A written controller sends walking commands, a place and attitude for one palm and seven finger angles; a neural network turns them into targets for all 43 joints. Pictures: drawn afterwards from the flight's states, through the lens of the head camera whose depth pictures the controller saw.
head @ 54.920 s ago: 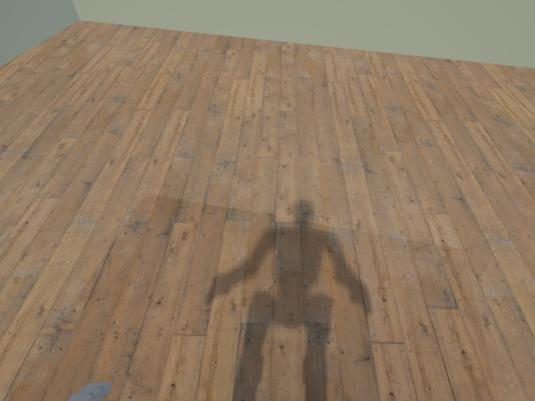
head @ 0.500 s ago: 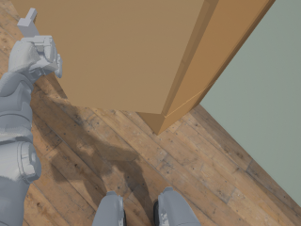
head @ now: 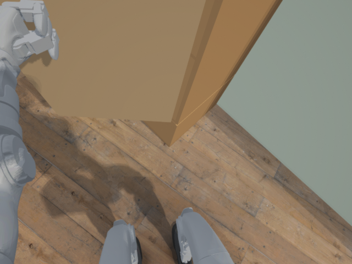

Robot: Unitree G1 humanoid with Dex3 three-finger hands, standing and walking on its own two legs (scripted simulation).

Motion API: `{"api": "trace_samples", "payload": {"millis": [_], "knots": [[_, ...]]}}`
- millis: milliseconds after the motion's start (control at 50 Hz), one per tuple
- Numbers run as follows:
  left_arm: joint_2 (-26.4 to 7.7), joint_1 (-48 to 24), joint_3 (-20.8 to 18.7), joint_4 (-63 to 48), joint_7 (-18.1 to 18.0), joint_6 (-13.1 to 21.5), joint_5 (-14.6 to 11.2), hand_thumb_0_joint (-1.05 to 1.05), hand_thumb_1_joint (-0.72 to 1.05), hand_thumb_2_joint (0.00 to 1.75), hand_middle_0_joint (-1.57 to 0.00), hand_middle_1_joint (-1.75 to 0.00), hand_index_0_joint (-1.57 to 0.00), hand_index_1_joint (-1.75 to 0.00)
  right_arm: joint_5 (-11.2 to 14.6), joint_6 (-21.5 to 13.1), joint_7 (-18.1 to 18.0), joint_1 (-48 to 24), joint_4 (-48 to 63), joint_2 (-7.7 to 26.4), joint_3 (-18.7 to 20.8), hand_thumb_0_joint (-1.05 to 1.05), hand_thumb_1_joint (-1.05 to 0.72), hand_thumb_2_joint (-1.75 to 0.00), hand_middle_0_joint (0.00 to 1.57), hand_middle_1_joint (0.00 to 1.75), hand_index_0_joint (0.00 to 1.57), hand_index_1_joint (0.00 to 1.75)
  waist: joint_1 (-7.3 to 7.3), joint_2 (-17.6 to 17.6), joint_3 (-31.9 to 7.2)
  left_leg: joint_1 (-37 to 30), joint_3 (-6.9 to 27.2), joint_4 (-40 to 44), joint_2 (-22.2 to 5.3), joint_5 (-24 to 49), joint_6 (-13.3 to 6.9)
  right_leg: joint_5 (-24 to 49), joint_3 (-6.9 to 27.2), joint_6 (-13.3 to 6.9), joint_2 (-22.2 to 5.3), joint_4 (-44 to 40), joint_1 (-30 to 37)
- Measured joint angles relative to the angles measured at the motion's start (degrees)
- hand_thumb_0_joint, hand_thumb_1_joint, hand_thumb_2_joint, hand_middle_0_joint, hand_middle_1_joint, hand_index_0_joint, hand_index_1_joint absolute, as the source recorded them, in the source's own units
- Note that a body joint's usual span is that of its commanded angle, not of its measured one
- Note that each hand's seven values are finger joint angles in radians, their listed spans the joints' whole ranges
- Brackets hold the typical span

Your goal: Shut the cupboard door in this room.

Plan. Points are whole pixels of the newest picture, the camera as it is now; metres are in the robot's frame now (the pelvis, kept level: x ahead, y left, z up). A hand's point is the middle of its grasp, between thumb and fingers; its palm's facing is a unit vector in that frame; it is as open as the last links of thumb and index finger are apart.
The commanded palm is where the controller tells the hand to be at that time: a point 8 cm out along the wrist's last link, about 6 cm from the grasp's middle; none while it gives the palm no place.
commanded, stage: push the door shut along its arc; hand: left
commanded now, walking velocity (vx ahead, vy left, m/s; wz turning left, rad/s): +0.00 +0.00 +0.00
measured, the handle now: out of the picture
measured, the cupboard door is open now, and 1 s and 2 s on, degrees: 45 32 32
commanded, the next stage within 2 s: pull the fist back off the door in 0.52 s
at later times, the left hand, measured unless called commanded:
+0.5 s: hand (55, 31) +0.57 +0.16 +0.10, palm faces -0.32 -0.95 -0.03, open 3.4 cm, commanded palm +0.61 +0.16 +0.09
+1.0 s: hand (78, 23) +0.61 +0.13 +0.08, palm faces +0.08 -1.00 -0.03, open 3.1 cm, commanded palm +0.57 +0.16 +0.09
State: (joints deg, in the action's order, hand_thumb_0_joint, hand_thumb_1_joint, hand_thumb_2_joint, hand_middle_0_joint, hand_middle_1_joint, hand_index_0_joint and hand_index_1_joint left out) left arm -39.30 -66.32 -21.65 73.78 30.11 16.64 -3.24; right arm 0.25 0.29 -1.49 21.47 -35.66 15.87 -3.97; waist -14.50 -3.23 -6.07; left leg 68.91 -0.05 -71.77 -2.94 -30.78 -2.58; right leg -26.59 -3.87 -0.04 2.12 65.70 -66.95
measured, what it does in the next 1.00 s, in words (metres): stands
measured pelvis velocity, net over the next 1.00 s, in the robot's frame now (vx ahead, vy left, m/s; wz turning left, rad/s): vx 0.00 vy -0.01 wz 0.00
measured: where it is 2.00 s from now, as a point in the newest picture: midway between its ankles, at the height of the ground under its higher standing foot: (160, 263)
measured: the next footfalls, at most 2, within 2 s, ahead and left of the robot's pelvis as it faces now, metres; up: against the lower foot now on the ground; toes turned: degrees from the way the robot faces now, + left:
none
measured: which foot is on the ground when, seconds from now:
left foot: down 0.00-1.00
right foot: down 0.00-1.00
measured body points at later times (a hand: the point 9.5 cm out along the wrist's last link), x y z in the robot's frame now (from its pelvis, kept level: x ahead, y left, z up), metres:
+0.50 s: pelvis -0.01 -0.01 -0.01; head +0.18 +0.03 +0.39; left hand +0.58 +0.21 +0.10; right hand -0.02 -0.29 -0.10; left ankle +0.02 +0.09 -0.63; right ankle +0.04 -0.13 -0.63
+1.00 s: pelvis +0.00 -0.01 +0.00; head +0.19 +0.00 +0.40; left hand +0.60 +0.18 +0.09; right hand -0.08 -0.23 -0.10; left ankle +0.02 +0.09 -0.63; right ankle +0.03 -0.13 -0.63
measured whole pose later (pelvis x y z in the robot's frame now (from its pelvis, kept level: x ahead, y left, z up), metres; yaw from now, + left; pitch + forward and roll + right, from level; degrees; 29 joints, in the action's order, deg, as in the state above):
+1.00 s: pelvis +0.00 -0.01 +0.00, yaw +0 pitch +31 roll -5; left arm -34.0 -72.1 -25.2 74.0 1.4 14.7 4.8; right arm -4.3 0.7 5.0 28.5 -36.4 12.6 -4.3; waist -17.2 -5.2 -5.9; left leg 72.8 0.5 -71.4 -3.4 -29.8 -1.6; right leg -25.7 -4.2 -0.9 2.7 65.7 -71.0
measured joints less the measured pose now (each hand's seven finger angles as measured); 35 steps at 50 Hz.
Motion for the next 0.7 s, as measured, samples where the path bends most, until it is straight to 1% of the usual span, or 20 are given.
{"api": "trace_samples", "payload": {"millis": [60, 120, 220, 380, 500, 640, 660, 700], "knots": [[-1.4, -0.6, -0.6, 0.5, 1.1, -0.9, 0.4, 0.01, 0.88, 0.9, -1.29, -1.5, -1.3, -1.5, 0.0, 0.1, -0.2, 0.5, 0.1, -0.1, -0.2, 0.0, -0.9, -0.9, 0.2, 0.3, 0.2, 0.3, -0.25, -0.1, 0.2, 0.4, 0.0, -0.3, -0.3, -0.2, 0.1, -0.2, 0.1, -0.2, 0.2, 0.4, -0.5], [-2.3, -1.0, -0.1, 0.1, 1.8, -1.5, 0.5, 0.01, 0.87, 0.9, -1.29, -1.5, -1.3, -1.5, 0.0, -0.1, -0.2, 1.0, -0.3, -0.2, -0.1, 0.0, -0.9, -0.9, 0.2, 0.3, 0.2, 0.3, -0.16, -0.2, 0.3, 0.8, 0.1, -0.5, -0.4, -0.3, 0.3, -0.3, -0.1, -0.4, 0.4, 0.6, -0.9], [-3.1, -3.4, 2.1, 1.0, 2.8, -2.8, 0.2, 0.01, 0.87, 0.91, -1.29, -1.5, -1.3, -1.5, 0.0, -0.7, -0.5, 0.9, -1.5, -0.2, -0.2, 0.0, -0.9, -0.9, 0.2, 0.3, 0.2, 0.3, -0.1, 0.2, 0.4, 1.7, 0.9, -1.0, -0.4, -0.3, 0.7, -0.4, -0.8, -0.7, 0.4, 1.0, -1.5], [-3.3, -8.2, 6.3, 2.1, 2.1, -4.8, 0.2, 0.04, 0.92, 0.95, -1.29, -1.5, -1.3, -1.5, -0.4, -2.4, -0.8, -0.5, -3.1, 0.4, 0.1, 0.0, -0.9, -0.9, 0.2, 0.3, 0.2, 0.3, -0.63, 0.6, 0.2, 4.0, 2.3, -2.5, -0.2, -0.2, 1.0, -0.5, -2.2, -1.1, 0.3, 1.9, -3.0], [-3.4, -11.7, 8.6, 3.3, 1.2, -5.8, 0.7, 0.05, 0.96, 0.98, -1.29, -1.5, -1.3, -1.5, -0.6, -3.7, -0.9, -1.5, -3.7, 0.7, -0.1, 0.0, -0.9, -0.9, 0.2, 0.3, 0.2, 0.3, -1.35, 0.5, 0.3, 6.0, 2.9, -4.0, -0.1, -0.3, 1.0, -0.6, -2.8, -1.1, 0.2, 3.0, -4.7], [-3.0, -15.1, 10.7, 3.7, 0.4, -6.9, 1.1, 0.05, 1.01, 1.01, -1.29, -1.5, -1.3, -1.5, -0.9, -4.8, -0.8, -1.9, -4.6, 0.2, -0.6, 0.0, -0.9, -0.9, 0.2, 0.3, 0.2, 0.3, -2.13, 0.3, 0.4, 8.2, 2.9, -5.5, 0.1, -0.4, 0.8, -0.7, -2.8, -1.0, 0.0, 4.5, -6.9], [-2.3, -15.5, 8.9, 4.0, -1.1, -7.4, 1.1, 0.05, 1.0, 1.01, -1.29, -1.5, -1.3, -1.5, -1.2, -4.8, -0.8, -1.5, -4.2, 0.1, -0.6, 0.0, -0.9, -0.9, 0.2, 0.3, 0.2, 0.3, -2.06, 0.0, 0.3, 8.6, 3.0, -5.7, 0.0, -0.4, 0.8, -0.7, -2.8, -1.0, 0.0, 4.6, -7.2], [-0.3, -16.0, 5.1, 4.5, -8.1, -7.8, 0.9, 0.05, 0.96, 0.99, -1.3, -1.5, -1.3, -1.5, -2.0, -5.0, -0.2, -0.4, -2.9, -0.2, -0.7, 0.0, -0.9, -0.9, 0.2, 0.3, 0.2, 0.3, -1.97, -0.4, 0.1, 9.3, 3.0, -5.7, 0.0, -0.3, 0.8, -0.5, -2.9, -0.9, 0.0, 4.5, -7.9]]}}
